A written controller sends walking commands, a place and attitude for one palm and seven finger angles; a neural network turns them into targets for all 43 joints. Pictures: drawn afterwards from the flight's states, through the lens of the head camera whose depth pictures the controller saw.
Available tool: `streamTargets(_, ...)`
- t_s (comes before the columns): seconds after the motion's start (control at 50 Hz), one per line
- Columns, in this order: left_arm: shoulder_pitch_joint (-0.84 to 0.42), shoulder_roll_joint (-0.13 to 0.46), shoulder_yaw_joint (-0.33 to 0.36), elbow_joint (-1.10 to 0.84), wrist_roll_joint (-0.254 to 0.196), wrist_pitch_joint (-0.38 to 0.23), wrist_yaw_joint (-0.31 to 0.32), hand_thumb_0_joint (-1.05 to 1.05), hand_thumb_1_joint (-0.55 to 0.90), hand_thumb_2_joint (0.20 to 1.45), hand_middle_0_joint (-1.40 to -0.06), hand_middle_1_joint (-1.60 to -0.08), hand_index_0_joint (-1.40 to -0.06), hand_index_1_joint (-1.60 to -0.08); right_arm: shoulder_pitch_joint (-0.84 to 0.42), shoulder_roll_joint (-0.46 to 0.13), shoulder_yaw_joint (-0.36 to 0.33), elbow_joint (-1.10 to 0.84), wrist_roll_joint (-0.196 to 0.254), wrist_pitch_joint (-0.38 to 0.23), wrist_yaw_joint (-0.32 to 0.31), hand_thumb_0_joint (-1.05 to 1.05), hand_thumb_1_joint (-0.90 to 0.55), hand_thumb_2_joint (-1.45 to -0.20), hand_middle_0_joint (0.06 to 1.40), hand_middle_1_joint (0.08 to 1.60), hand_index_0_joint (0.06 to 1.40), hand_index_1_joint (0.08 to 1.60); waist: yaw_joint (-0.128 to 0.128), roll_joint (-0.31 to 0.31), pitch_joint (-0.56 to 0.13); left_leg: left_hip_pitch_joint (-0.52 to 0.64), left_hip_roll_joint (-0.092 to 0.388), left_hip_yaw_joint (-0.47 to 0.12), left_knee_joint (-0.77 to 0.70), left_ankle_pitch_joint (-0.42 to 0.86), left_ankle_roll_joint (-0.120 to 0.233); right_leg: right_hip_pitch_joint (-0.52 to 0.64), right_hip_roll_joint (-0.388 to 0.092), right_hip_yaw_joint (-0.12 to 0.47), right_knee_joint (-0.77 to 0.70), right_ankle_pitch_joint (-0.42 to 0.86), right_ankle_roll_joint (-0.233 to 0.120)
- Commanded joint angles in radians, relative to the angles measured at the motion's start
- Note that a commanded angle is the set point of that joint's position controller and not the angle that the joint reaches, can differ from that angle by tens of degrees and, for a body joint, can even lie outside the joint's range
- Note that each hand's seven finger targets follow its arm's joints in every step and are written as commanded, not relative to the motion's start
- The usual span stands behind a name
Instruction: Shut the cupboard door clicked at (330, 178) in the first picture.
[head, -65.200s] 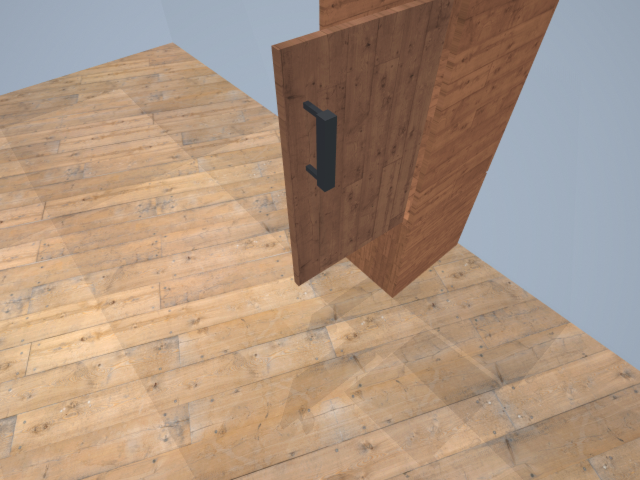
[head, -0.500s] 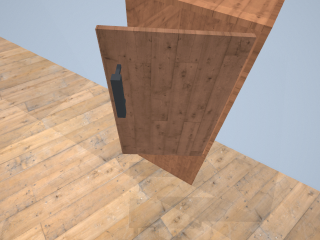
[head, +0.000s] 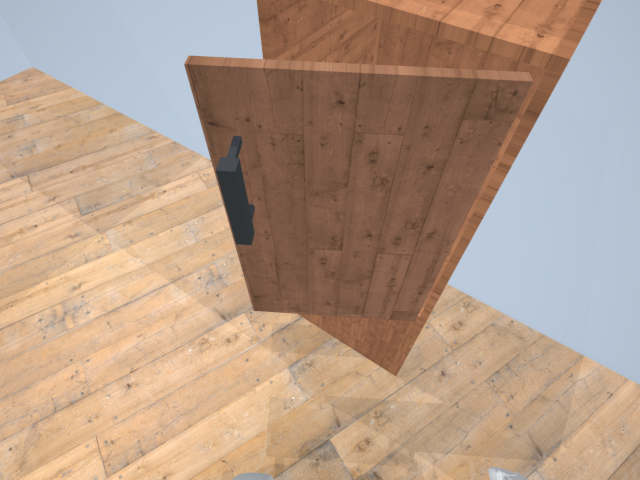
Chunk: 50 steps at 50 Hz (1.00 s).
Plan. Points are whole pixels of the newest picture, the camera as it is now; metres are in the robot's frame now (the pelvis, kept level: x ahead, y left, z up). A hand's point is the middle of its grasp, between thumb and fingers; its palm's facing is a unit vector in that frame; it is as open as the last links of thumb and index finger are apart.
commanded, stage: come to a stop and stand still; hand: left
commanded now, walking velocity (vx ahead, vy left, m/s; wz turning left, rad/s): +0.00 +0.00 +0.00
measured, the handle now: (240, 193) +0.45 +0.15 +0.08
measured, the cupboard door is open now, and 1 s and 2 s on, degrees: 30 30 30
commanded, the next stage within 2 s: look again from close up in 0.58 s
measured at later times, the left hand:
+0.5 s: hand out of the picture -0.01 +0.24 -0.17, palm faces +0.01 -0.98 -0.22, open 7.4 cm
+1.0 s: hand out of the picture -0.02 +0.21 -0.17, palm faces +0.00 -0.98 -0.19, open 7.3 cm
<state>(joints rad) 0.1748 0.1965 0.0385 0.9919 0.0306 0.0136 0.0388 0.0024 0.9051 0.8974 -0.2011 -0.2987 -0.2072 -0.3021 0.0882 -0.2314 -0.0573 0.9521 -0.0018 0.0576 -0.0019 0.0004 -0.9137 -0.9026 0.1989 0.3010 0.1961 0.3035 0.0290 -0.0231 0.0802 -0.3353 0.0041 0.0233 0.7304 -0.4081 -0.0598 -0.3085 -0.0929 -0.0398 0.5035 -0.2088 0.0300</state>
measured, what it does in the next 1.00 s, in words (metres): steps on the spot: left foot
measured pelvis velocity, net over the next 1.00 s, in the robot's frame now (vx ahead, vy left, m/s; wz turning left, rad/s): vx -0.02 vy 0.04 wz -0.02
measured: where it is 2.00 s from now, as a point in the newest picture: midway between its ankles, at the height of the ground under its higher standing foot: outside the picture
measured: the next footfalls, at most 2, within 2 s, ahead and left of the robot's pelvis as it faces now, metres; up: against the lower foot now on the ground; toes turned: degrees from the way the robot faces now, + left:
left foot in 0.04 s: +0.03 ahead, +0.10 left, +0.00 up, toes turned +0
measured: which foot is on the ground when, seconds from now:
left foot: up 0.00-0.02, down 0.04-1.00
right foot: down 0.00-1.00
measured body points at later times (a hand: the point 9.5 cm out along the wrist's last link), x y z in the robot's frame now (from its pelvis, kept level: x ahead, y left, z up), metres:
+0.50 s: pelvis -0.04 +0.06 -0.01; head -0.04 +0.06 +0.44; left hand -0.01 +0.30 -0.15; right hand -0.02 -0.18 -0.16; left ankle -0.01 +0.13 -0.74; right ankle +0.01 -0.09 -0.74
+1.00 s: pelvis -0.02 +0.04 +0.00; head -0.02 +0.04 +0.45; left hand -0.02 +0.26 -0.15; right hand -0.01 -0.18 -0.16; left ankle -0.01 +0.13 -0.74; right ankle +0.01 -0.09 -0.74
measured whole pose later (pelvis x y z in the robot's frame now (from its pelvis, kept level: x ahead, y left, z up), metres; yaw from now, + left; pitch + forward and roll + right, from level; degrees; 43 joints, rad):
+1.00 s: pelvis -0.02 +0.04 +0.00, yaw -1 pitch -1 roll +1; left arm 0.31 0.14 -0.02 1.07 0.02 0.00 0.03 0.01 0.92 0.90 -0.20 -0.30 -0.20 -0.30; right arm 0.28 -0.16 -0.01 1.07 -0.01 0.00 -0.02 0.01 -0.93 -0.90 0.20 0.30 0.20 0.30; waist 0.00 0.00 0.02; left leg -0.19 -0.03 0.10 0.43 -0.22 0.05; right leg -0.26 -0.02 0.04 0.46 -0.19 0.02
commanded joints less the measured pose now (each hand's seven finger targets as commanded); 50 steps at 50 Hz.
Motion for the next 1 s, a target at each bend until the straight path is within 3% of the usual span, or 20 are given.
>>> streamTargets(0.0,0.088,0.131,0.016,-0.103,-0.023,-0.001,0.04,0.0,0.9,0.9,-0.2,-0.3,-0.2,-0.3,0.156,-0.123,-0.018,-0.11,-0.015,-0.063,-0.007,0.0,-0.9,-0.9,0.2,0.3,0.2,0.3,-0.045,0.289,-0.292,0.181,0.174,-0.085,-0.297,0.577,0.069,0.122,-0.05,0.029,0.207,0.185,-0.043)
streamTargets(0.02,0.11,0.103,0.011,-0.117,-0.019,0.009,0.035,0.0,0.9,0.9,-0.2,-0.3,-0.2,-0.3,0.126,-0.157,-0.024,-0.14,-0.026,-0.047,-0.009,0.0,-0.9,-0.9,0.2,0.3,0.2,0.3,-0.021,0.309,-0.23,0.174,0.272,-0.159,-0.261,0.754,0.149,-0.007,0.01,-0.008,0.202,-0.182,-0.031)
streamTargets(0.04,0.102,0.082,0.007,-0.127,-0.011,0.013,0.026,0.0,0.9,0.9,-0.2,-0.3,-0.2,-0.3,0.123,-0.149,-0.025,-0.158,-0.031,-0.041,-0.013,0.0,-0.9,-0.9,0.2,0.3,0.2,0.3,-0.026,0.188,-0.139,0.134,0.26,-0.127,-0.259,0.769,0.178,-0.058,0.054,-0.037,0.23,-0.236,-0.03)
streamTargets(0.06,0.055,0.077,0.001,-0.13,-0.006,0.024,0.019,0.0,0.9,0.9,-0.2,-0.3,-0.2,-0.3,0.124,-0.134,-0.021,-0.162,-0.028,-0.044,-0.016,0.0,-0.9,-0.9,0.2,0.3,0.2,0.3,-0.046,0.286,-0.063,0.036,0.24,-0.15,-0.315,0.712,0.177,-0.06,0.073,-0.023,0.314,-0.283,-0.03)
streamTargets(0.08,0.066,0.078,0.0,-0.131,-0.006,0.028,0.016,0.0,0.9,0.9,-0.2,-0.3,-0.2,-0.3,0.094,-0.116,-0.011,-0.161,-0.031,-0.043,-0.017,0.0,-0.9,-0.9,0.2,0.3,0.2,0.3,-0.027,0.321,-0.014,-0.031,0.226,-0.132,-0.334,0.641,0.186,-0.059,0.075,0.016,0.359,-0.287,-0.036)
streamTargets(0.1,0.083,0.081,0.001,-0.127,-0.01,0.028,0.01,0.0,0.9,0.9,-0.2,-0.3,-0.2,-0.3,0.062,-0.104,-0.008,-0.174,-0.031,-0.041,-0.015,0.0,-0.9,-0.9,0.2,0.3,0.2,0.3,-0.015,0.279,0.013,-0.074,0.207,-0.116,-0.339,0.521,0.191,-0.042,0.076,0.024,0.363,-0.249,-0.037)
streamTargets(0.14,0.134,0.08,0.001,-0.122,-0.011,0.017,0.0,0.0,0.9,0.9,-0.2,-0.3,-0.2,-0.3,0.052,-0.107,-0.007,-0.187,-0.027,-0.042,-0.01,0.0,-0.9,-0.9,0.2,0.3,0.2,0.3,0.007,0.133,-0.015,-0.076,0.189,-0.119,-0.325,0.29,0.182,0.019,0.078,0.014,0.234,-0.153,-0.038)
streamTargets(0.16,0.166,0.081,0.0,-0.121,-0.009,0.008,-0.001,0.0,0.9,0.9,-0.2,-0.3,-0.2,-0.3,0.05,-0.102,-0.005,-0.189,-0.022,-0.042,-0.01,0.0,-0.9,-0.9,0.2,0.3,0.2,0.3,0.023,0.076,-0.025,-0.072,0.165,-0.111,-0.298,0.158,0.157,0.05,0.07,0.039,0.109,-0.08,-0.044)
streamTargets(0.18,0.161,0.109,-0.001,-0.12,-0.006,-0.001,0.0,0.0,0.9,0.9,-0.2,-0.3,-0.2,-0.3,0.074,-0.076,0.002,-0.185,-0.014,-0.042,-0.01,0.0,-0.9,-0.9,0.2,0.3,0.2,0.3,0.007,-0.001,-0.012,-0.082,0.106,-0.084,-0.275,0.046,0.124,0.053,0.034,0.112,0.005,-0.026,-0.065)
streamTargets(0.2,0.142,0.131,-0.005,-0.132,-0.003,-0.008,0.0,0.0,0.9,0.9,-0.2,-0.3,-0.2,-0.3,0.116,-0.056,0.003,-0.18,-0.008,-0.039,-0.009,0.0,-0.9,-0.9,0.2,0.3,0.2,0.3,-0.029,-0.05,-0.007,-0.04,0.043,-0.048,-0.249,-0.048,0.098,-0.031,-0.033,0.223,-0.064,-0.103,-0.106)
streamTargets(0.22,0.106,0.158,-0.001,-0.146,-0.003,-0.012,-0.002,0.0,0.9,0.9,-0.2,-0.3,-0.2,-0.3,0.157,-0.056,0.002,-0.169,-0.01,-0.036,-0.007,0.0,-0.9,-0.9,0.2,0.3,0.2,0.3,-0.058,-0.1,-0.013,0.021,0.014,-0.042,-0.234,-0.071,0.091,-0.124,-0.051,0.274,-0.103,-0.268,-0.129)
streamTargets(0.26,0.073,0.155,0.003,-0.166,-0.005,-0.008,0.002,0.0,0.9,0.9,-0.2,-0.3,-0.2,-0.3,0.21,-0.06,-0.004,-0.137,-0.016,-0.036,-0.003,0.0,-0.9,-0.9,0.2,0.3,0.2,0.3,-0.076,-0.162,0.003,0.09,0.016,-0.031,-0.213,-0.014,0.095,-0.21,-0.038,0.258,-0.129,-0.374,-0.116)
streamTargets(0.3,0.079,0.129,0.002,-0.173,-0.003,-0.006,0.003,0.0,0.9,0.9,-0.2,-0.3,-0.2,-0.3,0.234,-0.052,-0.003,-0.126,-0.021,-0.051,-0.003,0.0,-0.9,-0.9,0.2,0.3,0.2,0.3,-0.072,-0.079,0.001,0.063,0.059,-0.085,-0.322,-0.035,0.109,-0.175,0.01,0.189,-0.065,-0.299,-0.09)
streamTargets(0.34,0.132,0.101,-0.001,-0.158,-0.005,-0.003,0.002,0.0,0.9,0.9,-0.2,-0.3,-0.2,-0.3,0.201,-0.073,0.0,-0.124,-0.022,-0.065,-0.005,0.0,-0.9,-0.9,0.2,0.3,0.2,0.3,-0.037,0.032,-0.013,-0.024,0.124,-0.167,-0.443,-0.113,0.126,-0.052,0.057,0.114,0.014,-0.153,-0.064)
streamTargets(0.38,0.167,0.087,-0.005,-0.134,-0.002,-0.006,0.0,0.0,0.9,0.9,-0.2,-0.3,-0.2,-0.3,0.179,-0.074,0.002,-0.114,-0.019,-0.074,-0.008,0.0,-0.9,-0.9,0.2,0.3,0.2,0.3,-0.011,0.079,-0.039,-0.049,0.135,-0.174,-0.478,-0.102,0.133,0.03,0.061,0.093,0.027,-0.068,-0.063)
streamTargets(0.44,0.178,0.077,-0.01,-0.1,-0.005,-0.007,-0.003,0.0,0.9,0.9,-0.2,-0.3,-0.2,-0.3,0.19,-0.071,0.009,-0.08,-0.017,-0.076,-0.011,0.0,-0.9,-0.9,0.2,0.3,0.2,0.3,-0.012,0.087,-0.035,-0.037,0.126,-0.154,-0.493,-0.111,0.12,0.042,0.052,0.102,-0.001,-0.063,-0.066)
streamTargets(0.58,0.18,0.069,-0.019,-0.043,-0.007,-0.016,-0.003,0.0,0.9,0.9,-0.2,-0.3,-0.2,-0.3,0.232,-0.062,0.018,-0.007,-0.014,-0.076,-0.013,0.0,-0.9,-0.9,0.2,0.3,0.2,0.3,-0.02,0.039,-0.016,-0.01,0.116,-0.134,-0.493,-0.083,0.111,0.056,0.032,0.119,-0.059,-0.055,-0.069)
streamTargets(0.68,0.184,0.058,-0.027,-0.006,-0.008,-0.02,-0.002,0.0,0.9,0.9,-0.2,-0.3,-0.2,-0.3,0.244,-0.053,0.022,0.027,-0.011,-0.077,-0.015,0.0,-0.9,-0.9,0.2,0.3,0.2,0.3,-0.025,0.047,0.011,-0.002,0.111,-0.123,-0.493,-0.066,0.106,0.051,0.027,0.128,-0.082,-0.042,-0.067)
streamTargets(0.92,0.179,0.04,-0.035,0.036,-0.013,-0.034,0.002,0.0,0.9,0.9,-0.2,-0.3,-0.2,-0.3,0.247,-0.023,0.032,0.081,-0.006,-0.084,-0.02,0.0,-0.9,-0.9,0.2,0.3,0.2,0.3,-0.039,-0.003,-0.015,0.098,0.095,-0.073,-0.433,0.109,0.096,0.043,0.008,0.157,-0.121,0.037,-0.063)
streamTargets(0.98,0.179,0.044,-0.035,0.044,-0.013,-0.037,0.001,0.0,0.9,0.9,-0.2,-0.3,-0.2,-0.3,0.243,-0.02,0.034,0.09,-0.005,-0.085,-0.02,0.0,-0.9,-0.9,0.2,0.3,0.2,0.3,-0.038,0.009,-0.025,0.117,0.092,-0.059,-0.422,0.139,0.094,0.051,0.004,0.16,-0.131,0.046,-0.064)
